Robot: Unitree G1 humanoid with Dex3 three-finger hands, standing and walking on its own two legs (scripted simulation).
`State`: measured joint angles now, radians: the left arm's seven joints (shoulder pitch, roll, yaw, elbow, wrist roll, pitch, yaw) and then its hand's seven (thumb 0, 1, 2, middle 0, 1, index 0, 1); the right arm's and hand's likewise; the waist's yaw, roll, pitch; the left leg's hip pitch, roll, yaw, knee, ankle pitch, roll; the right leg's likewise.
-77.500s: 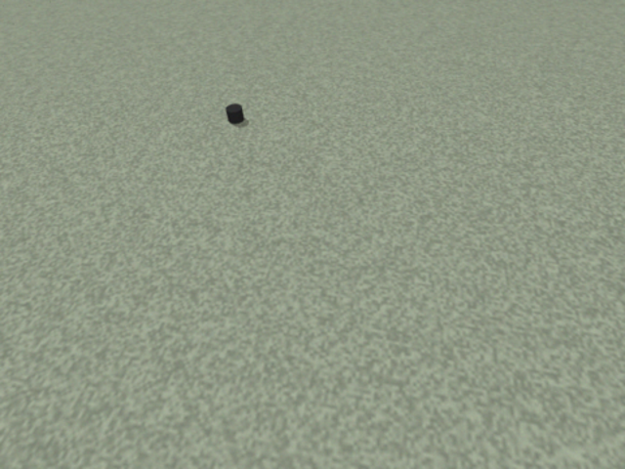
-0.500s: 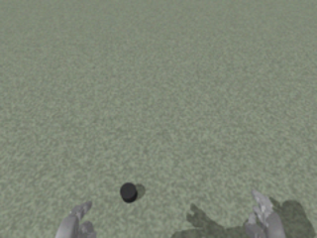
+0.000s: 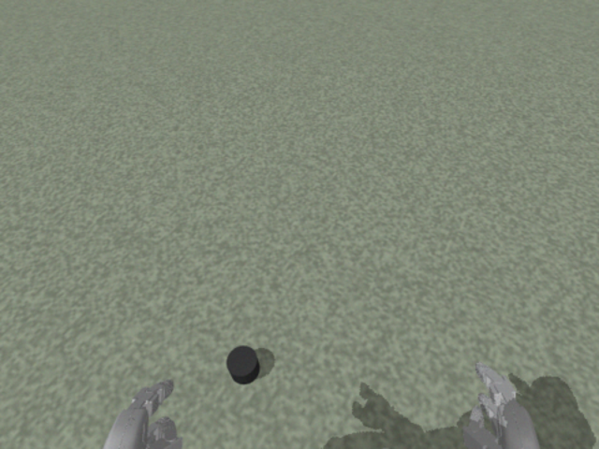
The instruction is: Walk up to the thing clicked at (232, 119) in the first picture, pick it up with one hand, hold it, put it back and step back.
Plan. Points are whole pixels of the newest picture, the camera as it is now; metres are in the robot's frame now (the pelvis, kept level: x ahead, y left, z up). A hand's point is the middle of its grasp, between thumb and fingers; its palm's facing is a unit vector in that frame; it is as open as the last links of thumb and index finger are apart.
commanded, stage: home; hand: left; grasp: from above
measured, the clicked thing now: (243, 365) +0.49 +0.22 -0.68
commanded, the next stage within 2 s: stand in 0.44 s
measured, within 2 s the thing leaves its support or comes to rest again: neither
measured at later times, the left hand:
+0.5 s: hand (179, 438) +0.17 +0.18 -0.05, palm faces +0.05 -0.98 -0.21, open 7.4 cm
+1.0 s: hand out of the picture +0.07 +0.24 -0.11, palm faces +0.06 -0.94 -0.34, open 7.4 cm
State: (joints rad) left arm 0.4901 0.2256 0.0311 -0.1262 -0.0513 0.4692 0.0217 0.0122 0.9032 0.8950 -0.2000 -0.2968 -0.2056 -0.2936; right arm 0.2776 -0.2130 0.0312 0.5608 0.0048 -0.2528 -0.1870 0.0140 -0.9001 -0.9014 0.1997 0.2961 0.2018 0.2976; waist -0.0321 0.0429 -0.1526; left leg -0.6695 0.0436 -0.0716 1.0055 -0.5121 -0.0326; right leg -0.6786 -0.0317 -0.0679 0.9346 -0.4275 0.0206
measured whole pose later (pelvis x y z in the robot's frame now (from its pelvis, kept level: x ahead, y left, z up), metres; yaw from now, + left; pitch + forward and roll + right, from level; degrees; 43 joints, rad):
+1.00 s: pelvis +0.01 +0.00 +0.04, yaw +1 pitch -1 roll +0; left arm 0.22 0.28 0.05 0.91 0.04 0.03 0.03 0.01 0.90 0.90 -0.20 -0.30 -0.21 -0.30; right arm 0.20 -0.29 -0.04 0.96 -0.05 -0.01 -0.02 0.01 -0.90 -0.90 0.20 0.30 0.20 0.30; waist 0.03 0.01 0.05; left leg -0.27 0.01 -0.05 0.66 -0.37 -0.02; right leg -0.31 -0.07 -0.06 0.65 -0.33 0.03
